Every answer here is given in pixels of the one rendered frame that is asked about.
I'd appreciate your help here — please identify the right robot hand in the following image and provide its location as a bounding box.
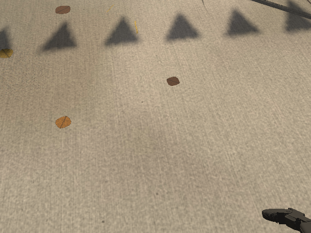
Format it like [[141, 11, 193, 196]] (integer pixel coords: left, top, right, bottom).
[[261, 208, 311, 233]]

